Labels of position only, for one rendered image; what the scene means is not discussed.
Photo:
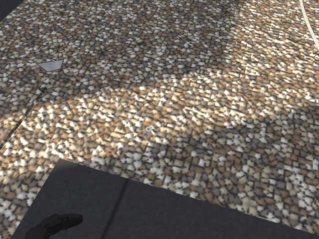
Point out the left robot hand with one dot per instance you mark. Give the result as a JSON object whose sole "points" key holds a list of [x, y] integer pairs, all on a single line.
{"points": [[53, 224]]}

